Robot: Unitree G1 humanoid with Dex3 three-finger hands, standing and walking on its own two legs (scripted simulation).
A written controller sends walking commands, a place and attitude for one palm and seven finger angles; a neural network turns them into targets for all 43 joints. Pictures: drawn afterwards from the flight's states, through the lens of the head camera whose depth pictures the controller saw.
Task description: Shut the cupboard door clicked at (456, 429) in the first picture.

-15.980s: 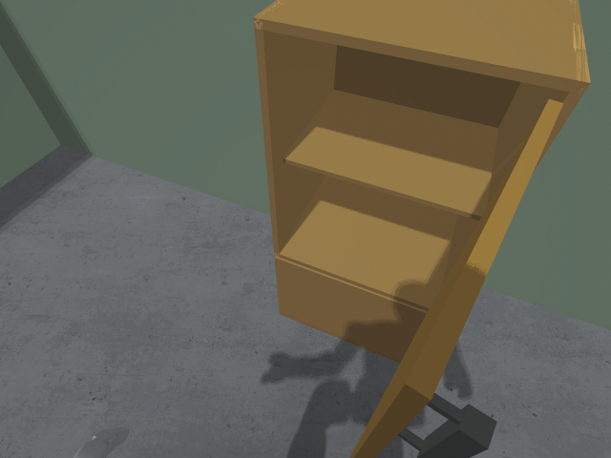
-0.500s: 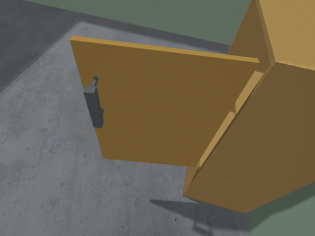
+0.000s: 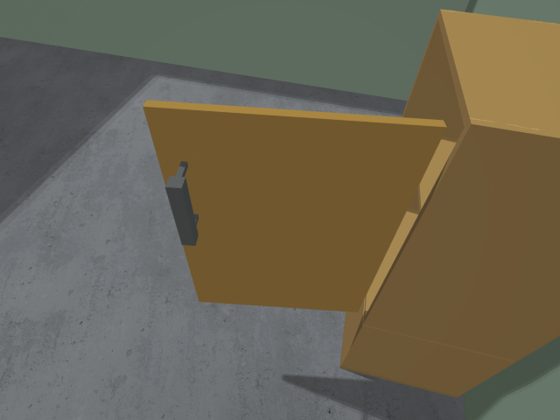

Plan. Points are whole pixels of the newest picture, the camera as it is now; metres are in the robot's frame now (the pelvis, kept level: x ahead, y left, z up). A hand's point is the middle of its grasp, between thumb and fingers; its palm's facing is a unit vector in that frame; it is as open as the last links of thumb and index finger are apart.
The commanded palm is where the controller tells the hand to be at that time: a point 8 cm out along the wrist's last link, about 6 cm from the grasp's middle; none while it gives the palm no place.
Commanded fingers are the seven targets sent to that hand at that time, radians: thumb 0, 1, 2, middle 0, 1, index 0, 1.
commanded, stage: come to a stop and stand still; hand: left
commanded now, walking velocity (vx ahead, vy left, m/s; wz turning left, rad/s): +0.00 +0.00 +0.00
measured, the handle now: (186, 204) +0.44 +0.20 +0.04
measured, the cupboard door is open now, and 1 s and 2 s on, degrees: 100 100 100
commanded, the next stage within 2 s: look again from close up in 0.78 s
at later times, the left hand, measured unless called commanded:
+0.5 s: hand out of the picture +0.00 +0.20 -0.18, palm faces +0.01 -0.98 -0.19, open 7.3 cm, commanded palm none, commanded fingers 0.00 0.90 0.90 -0.20 -0.30 -0.20 -0.30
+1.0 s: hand out of the picture -0.01 +0.19 -0.18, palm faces +0.00 -0.99 -0.15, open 7.4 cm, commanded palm none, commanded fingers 0.00 0.90 0.90 -0.20 -0.30 -0.20 -0.30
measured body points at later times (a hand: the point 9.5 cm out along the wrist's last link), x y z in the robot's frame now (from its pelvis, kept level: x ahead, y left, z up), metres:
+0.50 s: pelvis +0.00 +0.04 -0.01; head +0.00 +0.04 +0.44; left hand +0.00 +0.25 -0.17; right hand -0.01 -0.16 -0.17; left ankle -0.03 +0.07 -0.74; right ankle +0.05 -0.08 -0.74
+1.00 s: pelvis +0.00 +0.04 -0.01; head +0.00 +0.04 +0.44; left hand -0.01 +0.24 -0.17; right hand -0.03 -0.16 -0.17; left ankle -0.03 +0.07 -0.74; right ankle +0.05 -0.08 -0.74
